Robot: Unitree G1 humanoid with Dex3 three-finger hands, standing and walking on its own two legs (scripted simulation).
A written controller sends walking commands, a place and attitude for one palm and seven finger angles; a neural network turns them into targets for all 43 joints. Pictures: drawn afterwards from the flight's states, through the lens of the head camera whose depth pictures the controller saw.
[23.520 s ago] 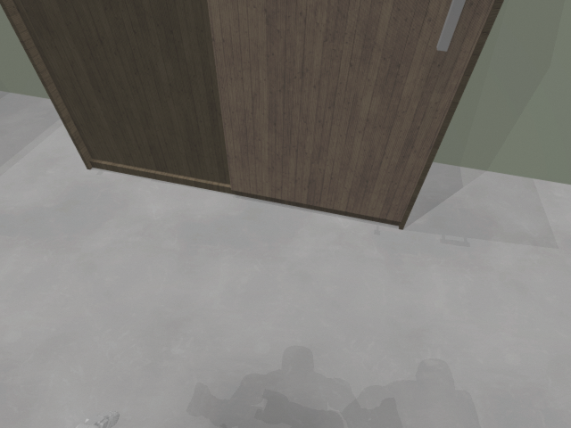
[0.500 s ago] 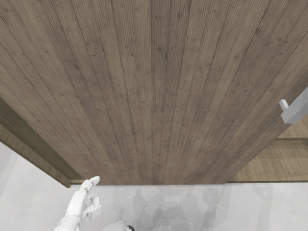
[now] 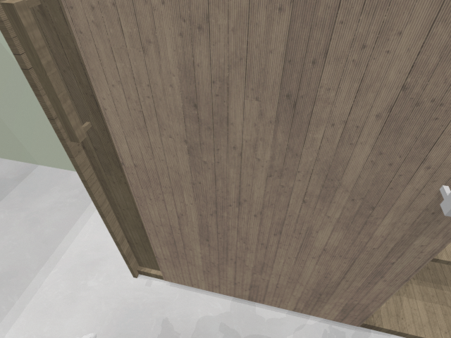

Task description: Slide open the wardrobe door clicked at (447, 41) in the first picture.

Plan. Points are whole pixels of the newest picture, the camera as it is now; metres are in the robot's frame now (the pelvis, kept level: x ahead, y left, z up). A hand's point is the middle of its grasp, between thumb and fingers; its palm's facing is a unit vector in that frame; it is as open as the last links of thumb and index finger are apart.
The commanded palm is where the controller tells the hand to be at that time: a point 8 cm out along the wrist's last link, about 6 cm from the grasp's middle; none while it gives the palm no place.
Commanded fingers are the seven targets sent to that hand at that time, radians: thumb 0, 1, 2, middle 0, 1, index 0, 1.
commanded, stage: stop walking and hold the door there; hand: right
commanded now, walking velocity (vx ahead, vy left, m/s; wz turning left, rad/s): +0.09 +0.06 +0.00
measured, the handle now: out of the picture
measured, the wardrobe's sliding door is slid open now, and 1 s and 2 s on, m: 0.66 0.66 0.66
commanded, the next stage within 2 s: loosen the grip on the handle in 1.84 s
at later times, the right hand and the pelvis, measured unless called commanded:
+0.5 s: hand out of the picture +0.36 -0.35 +0.20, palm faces +0.60 +0.78 -0.18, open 6.5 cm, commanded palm +0.32 -0.38 +0.17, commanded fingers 0.00 -0.90 -0.90 0.45 1.40 0.45 1.40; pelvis -0.03 +0.00 -0.01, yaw +2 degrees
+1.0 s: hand out of the picture +0.36 -0.36 +0.19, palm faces +0.45 +0.87 -0.19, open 5.9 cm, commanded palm +0.32 -0.39 +0.17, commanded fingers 0.00 -0.90 -0.90 0.45 1.40 0.45 1.40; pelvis -0.06 -0.07 -0.01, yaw -1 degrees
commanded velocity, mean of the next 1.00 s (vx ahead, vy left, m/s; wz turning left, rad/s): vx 0.02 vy -0.09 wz -0.08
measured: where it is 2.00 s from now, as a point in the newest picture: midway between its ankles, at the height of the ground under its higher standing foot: outside the picture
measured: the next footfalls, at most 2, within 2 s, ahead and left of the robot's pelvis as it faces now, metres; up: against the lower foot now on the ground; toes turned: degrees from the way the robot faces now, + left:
left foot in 0.06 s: +0.04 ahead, +0.13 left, +0.00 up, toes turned +4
left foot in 1.16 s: -0.06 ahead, +0.04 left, +0.00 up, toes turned +4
